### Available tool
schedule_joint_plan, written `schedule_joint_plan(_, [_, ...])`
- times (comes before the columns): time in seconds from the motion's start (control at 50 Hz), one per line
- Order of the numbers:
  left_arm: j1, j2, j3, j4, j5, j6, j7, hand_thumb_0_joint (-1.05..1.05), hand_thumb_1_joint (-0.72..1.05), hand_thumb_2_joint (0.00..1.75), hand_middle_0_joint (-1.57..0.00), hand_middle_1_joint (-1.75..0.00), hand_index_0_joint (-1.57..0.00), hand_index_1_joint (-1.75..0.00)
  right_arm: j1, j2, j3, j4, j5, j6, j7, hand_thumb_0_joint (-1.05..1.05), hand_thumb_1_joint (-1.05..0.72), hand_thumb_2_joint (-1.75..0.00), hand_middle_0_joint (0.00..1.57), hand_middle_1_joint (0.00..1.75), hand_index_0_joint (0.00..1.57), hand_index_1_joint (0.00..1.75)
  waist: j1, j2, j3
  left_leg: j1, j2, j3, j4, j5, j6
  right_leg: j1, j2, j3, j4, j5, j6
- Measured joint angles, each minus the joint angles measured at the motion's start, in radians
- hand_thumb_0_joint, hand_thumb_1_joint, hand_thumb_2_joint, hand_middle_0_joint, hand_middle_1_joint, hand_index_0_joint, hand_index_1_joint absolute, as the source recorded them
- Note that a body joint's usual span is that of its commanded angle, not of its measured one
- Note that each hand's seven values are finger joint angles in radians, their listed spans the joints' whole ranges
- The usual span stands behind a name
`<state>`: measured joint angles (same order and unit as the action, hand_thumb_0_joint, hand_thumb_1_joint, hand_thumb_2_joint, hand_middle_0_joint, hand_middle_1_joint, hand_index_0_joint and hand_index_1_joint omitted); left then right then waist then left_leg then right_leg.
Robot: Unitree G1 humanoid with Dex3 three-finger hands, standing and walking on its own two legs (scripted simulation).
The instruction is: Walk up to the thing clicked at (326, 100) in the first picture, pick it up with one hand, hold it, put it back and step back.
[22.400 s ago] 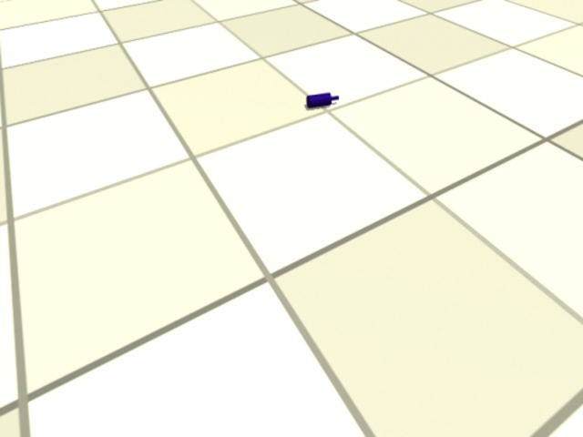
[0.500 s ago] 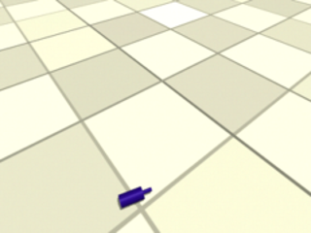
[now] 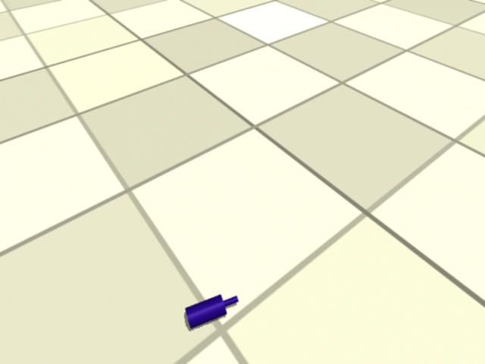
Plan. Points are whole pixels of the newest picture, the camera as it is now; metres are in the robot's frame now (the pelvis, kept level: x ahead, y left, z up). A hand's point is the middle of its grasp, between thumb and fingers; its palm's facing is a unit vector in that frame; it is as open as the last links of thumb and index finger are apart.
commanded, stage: stand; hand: left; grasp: from above
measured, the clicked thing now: (213, 308) +0.46 +0.16 -0.74
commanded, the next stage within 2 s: rise first in 1.36 s
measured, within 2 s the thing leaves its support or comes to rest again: neither
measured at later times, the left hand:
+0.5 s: hand out of the picture +0.08 +0.25 -0.16, palm faces -0.03 -0.94 -0.34, open 7.4 cm
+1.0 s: hand out of the picture +0.07 +0.25 -0.16, palm faces -0.03 -0.94 -0.33, open 7.4 cm
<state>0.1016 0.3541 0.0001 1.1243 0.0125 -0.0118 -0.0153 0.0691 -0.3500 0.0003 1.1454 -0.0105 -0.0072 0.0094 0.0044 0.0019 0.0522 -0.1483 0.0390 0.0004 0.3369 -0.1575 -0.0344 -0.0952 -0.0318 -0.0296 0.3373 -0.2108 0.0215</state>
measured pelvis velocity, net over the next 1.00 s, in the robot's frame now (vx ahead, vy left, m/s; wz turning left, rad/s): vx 0.01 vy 0.00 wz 0.00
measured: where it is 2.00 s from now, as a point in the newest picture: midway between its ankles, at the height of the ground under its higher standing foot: outside the picture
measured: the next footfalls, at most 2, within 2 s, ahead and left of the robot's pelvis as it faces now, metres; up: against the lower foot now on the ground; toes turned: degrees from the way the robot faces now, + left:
none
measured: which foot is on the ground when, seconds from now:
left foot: down 0.00-1.00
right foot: down 0.00-1.00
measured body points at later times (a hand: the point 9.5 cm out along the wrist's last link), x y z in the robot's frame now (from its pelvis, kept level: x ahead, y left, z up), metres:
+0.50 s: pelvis +0.01 +0.00 +0.00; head +0.02 +0.00 +0.45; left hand +0.08 +0.30 -0.13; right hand +0.09 -0.30 -0.13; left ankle +0.02 +0.14 -0.75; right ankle -0.02 -0.13 -0.75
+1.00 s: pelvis +0.01 +0.00 +0.00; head +0.02 +0.00 +0.45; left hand +0.07 +0.30 -0.13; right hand +0.08 -0.30 -0.13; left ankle +0.02 +0.14 -0.75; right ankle -0.02 -0.13 -0.75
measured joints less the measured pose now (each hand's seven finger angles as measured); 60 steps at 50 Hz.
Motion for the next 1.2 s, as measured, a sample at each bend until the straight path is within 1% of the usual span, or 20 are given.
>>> schedule_joint_plan(0.66, [0.013,0.0,0.004,-0.005,0.001,0.003,0.002,0.0,0.9,0.9,-0.21,-0.3,-0.21,-0.3,0.022,0.0,0.002,-0.01,0.001,0.004,-0.003,0.01,-0.91,-0.9,0.2,0.3,0.21,0.3,0.001,-0.002,0.0,0.014,0.003,0.001,-0.005,-0.007,-0.002,0.016,0.003,0.0,-0.01,-0.004,-0.003])
schedule_joint_plan(1.2, [0.023,0.003,0.004,-0.008,0.002,0.004,0.003,0.0,0.9,0.9,-0.21,-0.3,-0.21,-0.3,0.032,0.002,0.003,-0.015,0.0,0.005,-0.003,0.01,-0.91,-0.9,0.2,0.3,0.21,0.3,0.001,-0.007,0.002,0.012,-0.002,0.001,0.002,-0.01,0.005,0.02,-0.003,0.0,-0.014,-0.002,0.004])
